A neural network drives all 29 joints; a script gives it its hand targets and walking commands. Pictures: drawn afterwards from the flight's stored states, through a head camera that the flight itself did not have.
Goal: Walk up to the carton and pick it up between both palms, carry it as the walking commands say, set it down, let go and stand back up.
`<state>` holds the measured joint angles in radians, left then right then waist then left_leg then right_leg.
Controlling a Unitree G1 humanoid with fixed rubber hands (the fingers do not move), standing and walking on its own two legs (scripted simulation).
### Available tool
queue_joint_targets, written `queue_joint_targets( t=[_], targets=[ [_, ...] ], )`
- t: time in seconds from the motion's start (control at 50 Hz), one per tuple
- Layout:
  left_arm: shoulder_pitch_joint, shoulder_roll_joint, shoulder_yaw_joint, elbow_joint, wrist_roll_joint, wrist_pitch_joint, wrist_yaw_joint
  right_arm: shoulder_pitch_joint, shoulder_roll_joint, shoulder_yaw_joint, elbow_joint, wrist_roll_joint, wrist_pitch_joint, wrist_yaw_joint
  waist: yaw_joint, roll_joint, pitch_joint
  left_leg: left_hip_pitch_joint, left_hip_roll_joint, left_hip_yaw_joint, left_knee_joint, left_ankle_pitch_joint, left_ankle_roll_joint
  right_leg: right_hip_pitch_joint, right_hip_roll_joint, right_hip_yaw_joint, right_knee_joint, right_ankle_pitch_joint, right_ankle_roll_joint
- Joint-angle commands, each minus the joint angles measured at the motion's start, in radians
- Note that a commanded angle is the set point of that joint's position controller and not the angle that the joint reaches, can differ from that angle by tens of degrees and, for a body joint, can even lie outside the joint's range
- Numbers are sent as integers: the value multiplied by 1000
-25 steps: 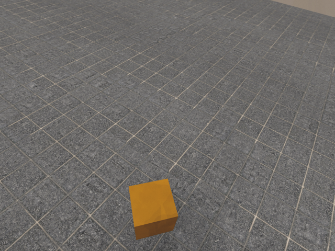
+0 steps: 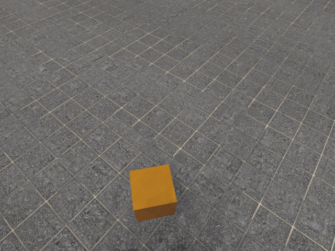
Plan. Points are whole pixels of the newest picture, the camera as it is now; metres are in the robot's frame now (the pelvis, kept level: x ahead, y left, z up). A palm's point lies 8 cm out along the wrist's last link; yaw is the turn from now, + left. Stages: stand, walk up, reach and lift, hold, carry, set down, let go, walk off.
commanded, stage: walk up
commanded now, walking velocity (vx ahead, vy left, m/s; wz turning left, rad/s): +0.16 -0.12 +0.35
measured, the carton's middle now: (153, 193) +0.47 +0.05 -0.65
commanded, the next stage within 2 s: none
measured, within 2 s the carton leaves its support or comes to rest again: neither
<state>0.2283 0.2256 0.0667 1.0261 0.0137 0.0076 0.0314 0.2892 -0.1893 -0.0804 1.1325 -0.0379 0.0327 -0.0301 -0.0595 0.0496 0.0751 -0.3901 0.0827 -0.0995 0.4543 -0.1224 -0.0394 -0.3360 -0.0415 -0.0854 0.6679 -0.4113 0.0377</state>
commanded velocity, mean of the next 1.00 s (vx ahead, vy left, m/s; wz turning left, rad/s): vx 0.06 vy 0.07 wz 0.12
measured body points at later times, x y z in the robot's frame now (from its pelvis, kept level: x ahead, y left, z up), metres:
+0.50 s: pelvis +0.09 -0.04 +0.01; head +0.16 -0.05 +0.45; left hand -0.07 +0.17 -0.11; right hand +0.25 -0.23 -0.16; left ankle +0.10 +0.11 -0.70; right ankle -0.01 -0.16 -0.74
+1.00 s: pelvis +0.15 +0.01 +0.00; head +0.18 +0.01 +0.45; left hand +0.16 +0.24 -0.16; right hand +0.18 -0.21 -0.17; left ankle +0.10 +0.10 -0.74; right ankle +0.15 -0.08 -0.74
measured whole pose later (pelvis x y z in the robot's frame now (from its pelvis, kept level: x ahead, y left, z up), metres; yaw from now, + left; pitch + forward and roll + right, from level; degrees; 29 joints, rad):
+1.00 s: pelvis +0.15 +0.01 +0.00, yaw +6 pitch -1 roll +1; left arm 0.19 0.14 0.03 1.07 0.01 0.02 0.04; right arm 0.24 -0.14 -0.02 1.11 -0.01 0.01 -0.04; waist -0.01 -0.01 0.08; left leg -0.15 -0.01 0.13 0.48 -0.32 0.03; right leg -0.22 -0.04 -0.11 0.53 -0.29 -0.03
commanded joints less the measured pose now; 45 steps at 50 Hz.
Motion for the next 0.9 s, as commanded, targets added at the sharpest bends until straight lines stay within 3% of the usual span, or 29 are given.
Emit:
queue_joint_targets(
  t=[0.0, 0.02, 0.04, 0.06, 0.08, 0.12, 0.14, 0.18, 0.2, 0.22, 0.24, 0.28, 0.3, 0.36, 0.44, 0.48, 0.52, 0.54, 0.56, 0.58, 0.62, 0.66, 0.68, 0.7, 0.78, 0.8, 0.82, 0.84, 0.88],
  targets=[
    [293, -16, -13, 44, -3, -14, 11, -58, -117, -4, -87, 0, 2, 11, 122, 88, -106, -216, 14, -58, -95, -504, 96, 393, -17, -47, -341, 63, -27],
    [318, 103, 21, 48, 6, -21, 15, -26, -81, 9, -109, 10, -7, 16, 146, -213, -99, -343, -83, 36, 139, -532, 37, 408, -229, 193, -520, -170, -65],
    [325, 171, 31, 41, 7, -19, 9, -119, -48, 20, -159, 9, -6, 25, 164, -462, -76, -419, -77, 119, 444, -389, -1, 325, -452, 434, -623, -408, -96],
    [173, 178, 24, -2, 8, -8, 13, -157, -93, 6, -173, 3, -5, 30, 129, -339, 9, -453, -14, 84, 561, -369, 3, 220, -445, 416, -636, -438, -124],
    [148, 147, 10, 0, 24, -11, 7, -165, -87, 5, -154, 10, -5, 36, 125, -294, 65, -389, 1, 70, 567, -328, 4, 130, -408, 393, -638, -390, -122],
    [133, 74, -9, 18, 15, -46, 5, -92, -82, 16, -90, 7, -26, 50, 60, -90, 56, -272, 2, 116, 544, -180, 0, 194, -271, 156, -560, -24, -95],
    [151, 97, -9, 14, 9, -62, 6, -52, -78, 13, -62, -6, -23, 50, 72, -37, 60, -339, -6, 108, 586, -126, -3, 296, -273, 112, -517, 214, -82],
    [206, 83, -12, 59, 11, -84, 5, -52, -48, 22, -78, -5, -29, 49, 78, -114, 54, -328, -1, 112, 527, -93, 9, 348, -276, 91, -473, 527, -87],
    [223, 94, -20, 42, 11, -87, 11, -63, -69, 22, -91, -5, -20, 43, 80, -144, 74, -301, -24, 120, 508, -65, -8, 317, -290, 74, -414, 876, -73],
    [274, 120, -10, 60, 11, -79, 30, -87, -69, 7, -109, 1, -2, 46, 66, -67, 89, -255, -24, 128, 484, -110, -22, 312, -353, 113, -361, 1165, -95],
    [338, 144, -1, 84, 4, -74, 38, -113, -58, 15, -143, 8, 6, 51, 101, -93, -19, -252, -27, 116, 458, -142, -23, 424, -363, 123, -324, 1185, -105],
    [305, 92, 1, 85, 10, -70, 27, -126, -40, 27, -142, -6, 5, 74, 98, -229, -35, -293, -5, 123, 445, -37, -20, 429, -314, 20, -373, 807, -91],
    [255, 100, -1, 45, 14, -64, 28, -107, -56, 27, -150, 5, 19, 69, 83, -319, 8, -216, -37, 128, 424, -57, -16, 357, -303, 0, -361, 974, -81],
    [319, 90, -5, 78, 13, -49, 30, -212, -47, 43, -179, 18, 26, 74, 120, -334, 20, -227, -59, 151, 350, -91, -2, 379, -291, 15, -303, 1179, -60],
    [364, 115, 14, 60, 9, -37, 33, -260, -65, 52, -204, 22, 10, 64, 142, -315, -61, -146, -115, 189, 228, -180, 8, 502, -321, 20, -236, 1214, -108],
    [399, 95, 5, 92, 6, -39, 35, -262, -40, 45, -177, 31, -5, 48, 153, -320, -40, -68, -116, 201, 130, -185, 18, 442, -302, 10, -226, 1189, -85],
    [287, 96, 11, 47, -6, -32, 24, -87, -82, 38, -154, 25, -11, 43, 40, -331, -104, 220, -143, 267, -29, 11, 68, 314, -243, -97, -22, 1113, -58],
    [287, 61, 8, 44, -34, -41, 24, 17, -147, 14, -126, 10, -36, 24, 5, -179, -221, 436, 5, 173, -28, 488, 94, 196, -165, -112, 87, 760, -11],
    [316, -27, -20, 43, -25, -42, 28, 88, -204, -1, -95, -2, -53, 6, -8, 35, -295, 664, 263, -100, 15, 1060, 206, -83, -61, -83, 300, -35, 26],
    [297, -1, -9, 13, -1, -25, 28, 78, -225, -16, -91, 27, -33, 4, 24, 82, -309, 580, 309, -70, 41, 1192, 276, -94, -82, 12, 430, -316, 9],
    [339, -60, -21, 75, -5, -1, 15, 39, -98, 33, -85, 33, -51, -1, 79, -50, -147, 403, 296, 2, -34, 962, 198, -46, -85, 70, 331, -183, 4],
    [295, -70, -36, 61, 7, 23, 3, -111, -62, 54, -132, 38, -58, -12, 92, 86, -13, 251, 168, 94, -116, 683, 169, -6, -98, 63, 234, -67, 9],
    [257, -37, -24, 29, 8, 21, 7, -91, -86, 40, -134, 35, -47, -17, 94, 181, 71, 175, 147, 101, -122, 766, 199, -4, -74, 6, 239, -97, 18],
    [205, 12, -13, 9, -2, 30, 14, -98, -121, 33, -121, 33, -35, -19, 86, 176, 33, 244, 154, 95, -63, 998, 203, -14, -61, 5, 227, -128, 25],
    [227, -24, -19, 54, 1, 36, 9, -26, -67, 38, -96, 31, -46, -15, 82, 110, -98, 240, 90, 177, -101, 630, 198, 83, -46, -32, 134, -4, 17],
    [189, -18, -11, 43, 3, 44, 9, -80, -68, 32, -89, 29, -43, -11, 88, 48, -76, 204, 90, 116, -131, 461, 209, 101, -43, 3, 145, 3, 2],
    [162, -37, -26, 55, -1, 49, 10, -32, -66, 41, -94, 21, -52, -15, 75, 13, -68, 245, 153, 92, -143, 451, 201, 57, -31, 8, 97, 29, -14],
    [160, -31, -23, 25, -1, 41, 11, -44, -76, 31, -95, 33, -40, -18, 85, 79, -60, 235, 109, 104, -120, 450, 208, 33, -33, -8, 84, 37, -8],
    [146, -39, -35, 53, -2, 29, 11, -65, -21, 46, -93, 29, -42, -13, 91, 45, -90, 249, 111, 90, -99, 371, 187, 113, -30, 4, -73, 113, -18]
  ],
)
